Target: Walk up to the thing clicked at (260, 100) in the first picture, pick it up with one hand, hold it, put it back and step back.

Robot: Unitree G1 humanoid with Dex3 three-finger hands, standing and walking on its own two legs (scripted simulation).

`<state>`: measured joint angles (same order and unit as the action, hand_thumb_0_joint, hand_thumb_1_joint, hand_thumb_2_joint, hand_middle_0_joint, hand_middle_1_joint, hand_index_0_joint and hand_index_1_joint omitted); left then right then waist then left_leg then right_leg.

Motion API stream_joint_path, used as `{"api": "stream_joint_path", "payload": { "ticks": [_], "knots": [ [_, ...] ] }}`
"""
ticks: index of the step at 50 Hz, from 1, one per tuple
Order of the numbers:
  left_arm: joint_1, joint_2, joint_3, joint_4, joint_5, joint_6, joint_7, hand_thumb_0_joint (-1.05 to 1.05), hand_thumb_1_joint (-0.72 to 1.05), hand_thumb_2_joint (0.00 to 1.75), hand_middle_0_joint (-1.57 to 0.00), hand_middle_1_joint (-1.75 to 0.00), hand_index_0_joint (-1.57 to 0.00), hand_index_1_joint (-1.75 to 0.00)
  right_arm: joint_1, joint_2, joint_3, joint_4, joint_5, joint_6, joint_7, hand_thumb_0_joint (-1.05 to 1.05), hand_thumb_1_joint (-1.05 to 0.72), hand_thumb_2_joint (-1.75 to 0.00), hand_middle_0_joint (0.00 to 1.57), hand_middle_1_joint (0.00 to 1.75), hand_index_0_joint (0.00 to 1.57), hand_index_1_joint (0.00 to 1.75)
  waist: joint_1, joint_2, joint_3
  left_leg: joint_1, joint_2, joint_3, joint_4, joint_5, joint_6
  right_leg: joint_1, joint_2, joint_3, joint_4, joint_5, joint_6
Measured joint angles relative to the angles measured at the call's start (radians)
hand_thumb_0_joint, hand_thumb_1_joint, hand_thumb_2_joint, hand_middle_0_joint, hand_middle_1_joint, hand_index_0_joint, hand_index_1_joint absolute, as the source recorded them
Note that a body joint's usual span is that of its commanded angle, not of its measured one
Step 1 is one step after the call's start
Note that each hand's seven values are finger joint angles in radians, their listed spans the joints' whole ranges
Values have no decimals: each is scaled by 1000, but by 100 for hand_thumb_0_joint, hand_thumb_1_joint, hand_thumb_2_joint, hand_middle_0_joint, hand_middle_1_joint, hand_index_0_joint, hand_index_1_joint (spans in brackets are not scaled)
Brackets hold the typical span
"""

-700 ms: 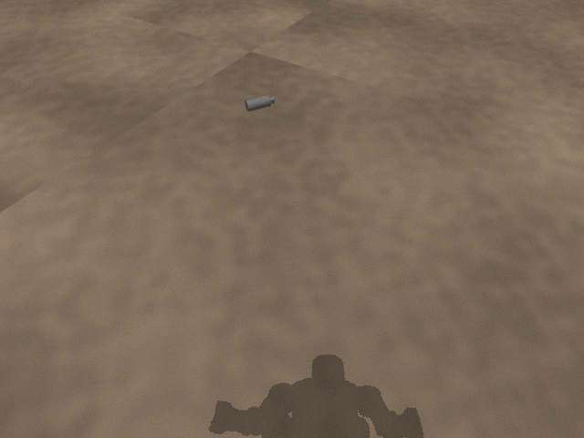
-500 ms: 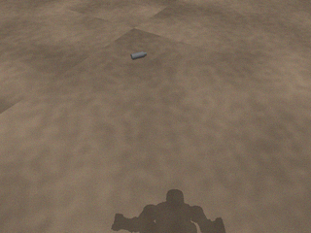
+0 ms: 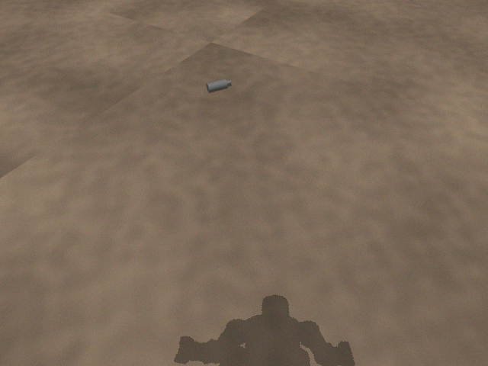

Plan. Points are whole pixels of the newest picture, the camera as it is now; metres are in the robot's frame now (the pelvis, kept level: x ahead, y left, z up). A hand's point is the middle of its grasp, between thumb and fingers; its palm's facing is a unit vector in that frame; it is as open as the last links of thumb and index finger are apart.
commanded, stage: stand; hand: left
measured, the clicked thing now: (219, 84) +2.09 +0.29 -0.75
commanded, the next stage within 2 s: walk up in 0.42 s
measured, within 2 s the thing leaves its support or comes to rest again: neither
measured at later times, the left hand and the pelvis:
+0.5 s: hand out of the picture +0.08 +0.26 -0.15, palm faces +0.03 -0.95 -0.31, open 7.4 cm; pelvis +0.01 +0.00 +0.00, yaw +3 degrees
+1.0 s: hand (76, 313) +0.23 +0.37 -0.16, palm faces +0.13 -0.95 -0.27, open 7.4 cm; pelvis +0.18 +0.08 -0.01, yaw +10 degrees
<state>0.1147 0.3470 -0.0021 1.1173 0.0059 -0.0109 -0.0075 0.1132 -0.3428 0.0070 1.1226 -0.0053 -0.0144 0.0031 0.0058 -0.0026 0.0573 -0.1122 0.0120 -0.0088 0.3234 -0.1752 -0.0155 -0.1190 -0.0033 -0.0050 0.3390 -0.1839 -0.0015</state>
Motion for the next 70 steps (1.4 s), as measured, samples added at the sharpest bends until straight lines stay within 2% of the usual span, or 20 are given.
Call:
{"api": "stream_joint_path", "payload": {
  "ticks": [21,24,28,33,35,36,37,38,39,41,43,50,54,58,60,61,62,63,66,70],
  "knots": [
    [-3,3,1,1,0,-1,2,1,90,90,-20,-29,-20,-30,-2,-2,1,-3,1,2,-1,1,-91,-90,20,30,21,30,-1,-1,-1,6,0,-1,-5,-4,0,8,0,-1,-9,-2,1],
    [9,9,43,-38,24,-10,-43,1,90,90,-20,-29,-20,-30,48,-11,-35,-39,-13,-7,30,1,-91,-90,20,30,21,30,-3,7,-22,-58,1,-26,122,-158,36,-20,-1,-36,67,-139,-16],
    [28,34,79,-113,36,-39,-67,1,90,90,-20,-30,-21,-30,93,-37,-65,-61,-28,-4,54,1,-91,-90,20,30,21,30,28,-12,-33,-236,16,31,434,-221,42,-5,-31,-85,48,-98,-38],
    [77,91,101,-138,50,-28,-86,1,90,90,-20,-30,-21,-30,110,-84,-97,-102,-26,-19,87,1,-91,-90,20,30,21,30,52,-30,-31,-304,75,50,386,-210,22,70,-61,-124,31,-126,-26],
    [95,121,109,-135,50,-14,-93,1,90,90,-20,-30,-21,-30,121,-98,-110,-122,-22,-27,89,1,-91,-90,20,30,21,30,54,-43,-41,-280,86,66,311,-142,16,87,-80,-135,81,-178,-13],
    [103,133,112,-133,51,-7,-96,1,90,90,-20,-30,-21,-30,131,-108,-116,-133,-21,-36,88,1,-91,-90,20,30,21,30,52,-47,-48,-257,85,76,276,-113,14,85,-91,-139,131,-223,-16],
    [111,147,115,-132,52,0,-95,1,90,90,-20,-30,-21,-30,136,-114,-124,-142,-22,-48,82,1,-91,-90,20,30,21,30,49,-64,-50,-245,69,89,277,-47,15,68,-113,-127,213,-280,-36],
    [116,157,119,-127,53,8,-91,1,90,90,-20,-30,-20,-30,135,-115,-129,-153,-25,-60,72,1,-91,-90,20,30,21,30,46,-87,-47,-245,49,107,317,-50,19,23,-131,-89,347,-329,-50],
    [118,159,119,-118,49,18,-87,1,90,90,-20,-29,-20,-30,136,-115,-130,-165,-24,-69,63,1,-91,-90,20,30,21,30,35,-98,-48,-244,37,117,350,-83,25,-37,-119,-46,495,-344,-55],
    [109,157,105,-106,41,27,-85,1,91,90,-20,-29,-20,-30,149,-102,-122,-178,-9,-78,54,1,-91,-90,20,30,21,30,18,-108,-50,-208,23,124,336,-117,40,-156,-83,-5,701,-297,-49],
    [93,151,94,-107,28,16,-94,1,91,90,-19,-29,-20,-30,168,-88,-103,-184,-4,-82,50,1,-91,-90,20,30,21,30,12,-117,-43,-148,11,129,273,-114,50,-254,-82,-7,758,-223,-32],
    [52,120,86,-147,25,11,-137,1,91,90,-20,-29,-20,-30,250,-55,-67,-182,1,-98,49,1,-90,-90,20,30,21,30,-18,-101,-31,31,-7,94,84,-110,43,-449,-136,-6,564,-35,27],
    [24,113,87,-163,25,18,-145,1,91,90,-20,-29,-20,-30,290,-49,-62,-175,4,-103,46,1,-90,-90,20,30,21,30,-28,-79,-25,120,4,69,18,-139,17,-479,-151,10,440,57,23],
    [-14,109,90,-180,21,16,-143,1,90,90,-20,-29,-20,-30,314,-56,-61,-174,-2,-99,36,1,-90,-90,20,30,21,30,-33,-58,-19,189,31,49,10,-210,-25,-431,-140,-6,291,88,0],
    [-32,107,95,-192,19,11,-139,1,90,90,-20,-29,-20,-30,322,-64,-63,-179,-9,-92,28,1,-90,-90,21,30,21,30,-34,-45,-21,205,55,40,55,-274,-41,-381,-116,-29,239,52,-17],
    [-41,102,101,-199,19,3,-133,1,90,90,-20,-29,-20,-30,321,-72,-65,-180,-10,-87,24,1,-90,-90,21,30,21,30,-30,-31,-17,194,75,37,126,-316,-37,-356,-94,-39,226,80,-20],
    [-52,87,109,-206,21,-8,-124,1,91,90,-20,-29,-20,-30,306,-81,-68,-175,-10,-79,18,1,-90,-90,21,30,21,30,-24,-1,0,154,110,29,262,-338,-18,-349,-68,-56,263,72,-12],
    [-54,75,111,-218,20,-22,-116,1,91,90,-20,-29,-20,-30,286,-84,-69,-173,-4,-68,11,1,-90,-90,20,30,21,30,-20,11,13,85,114,1,440,-327,9,-347,-58,-67,304,35,-7],
    [-37,40,92,-239,4,-41,-101,1,91,90,-20,-29,-20,-30,232,-89,-63,-175,9,-65,6,1,-91,-90,20,30,21,30,-8,18,32,-133,65,-30,824,-249,59,-276,-59,-89,301,-30,-14],
    [36,21,70,-241,4,-50,-90,1,90,90,-20,-29,-20,-30,174,-101,-64,-210,5,-79,26,1,-91,-90,20,30,21,30,15,32,23,-330,76,16,797,-155,67,-144,-32,-114,192,-51,-27]
  ]
}}
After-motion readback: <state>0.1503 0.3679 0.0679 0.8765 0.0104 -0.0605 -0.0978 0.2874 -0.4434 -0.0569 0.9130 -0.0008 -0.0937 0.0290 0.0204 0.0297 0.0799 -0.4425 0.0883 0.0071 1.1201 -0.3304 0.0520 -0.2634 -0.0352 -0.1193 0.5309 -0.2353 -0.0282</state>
